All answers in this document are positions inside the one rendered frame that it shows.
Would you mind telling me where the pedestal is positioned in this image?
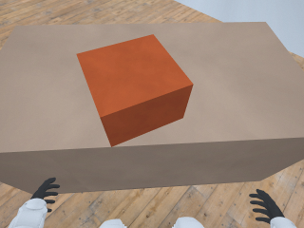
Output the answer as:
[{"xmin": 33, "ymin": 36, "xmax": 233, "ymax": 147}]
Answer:
[{"xmin": 0, "ymin": 22, "xmax": 304, "ymax": 195}]

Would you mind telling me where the left robot thigh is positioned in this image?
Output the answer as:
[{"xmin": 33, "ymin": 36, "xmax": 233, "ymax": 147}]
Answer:
[{"xmin": 99, "ymin": 218, "xmax": 127, "ymax": 228}]

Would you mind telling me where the robot thigh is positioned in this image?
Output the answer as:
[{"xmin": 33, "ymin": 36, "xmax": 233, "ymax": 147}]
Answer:
[
  {"xmin": 99, "ymin": 218, "xmax": 127, "ymax": 228},
  {"xmin": 172, "ymin": 217, "xmax": 204, "ymax": 228}
]

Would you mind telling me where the carton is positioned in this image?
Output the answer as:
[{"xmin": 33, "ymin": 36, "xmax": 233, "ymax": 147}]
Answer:
[{"xmin": 76, "ymin": 34, "xmax": 194, "ymax": 147}]

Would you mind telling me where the right robot hand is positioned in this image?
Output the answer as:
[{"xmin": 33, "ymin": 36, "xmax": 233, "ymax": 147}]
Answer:
[{"xmin": 249, "ymin": 189, "xmax": 285, "ymax": 224}]

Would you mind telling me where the left robot hand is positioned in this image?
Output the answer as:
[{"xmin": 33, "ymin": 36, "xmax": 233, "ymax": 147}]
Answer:
[{"xmin": 31, "ymin": 178, "xmax": 60, "ymax": 213}]

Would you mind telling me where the right robot thigh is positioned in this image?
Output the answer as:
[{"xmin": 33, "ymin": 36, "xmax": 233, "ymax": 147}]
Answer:
[{"xmin": 172, "ymin": 217, "xmax": 204, "ymax": 228}]

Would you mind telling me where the left robot forearm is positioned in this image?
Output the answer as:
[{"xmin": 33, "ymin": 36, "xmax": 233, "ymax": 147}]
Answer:
[{"xmin": 8, "ymin": 198, "xmax": 48, "ymax": 228}]

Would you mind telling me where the right robot forearm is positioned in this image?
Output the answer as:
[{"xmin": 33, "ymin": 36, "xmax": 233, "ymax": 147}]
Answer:
[{"xmin": 270, "ymin": 217, "xmax": 296, "ymax": 228}]

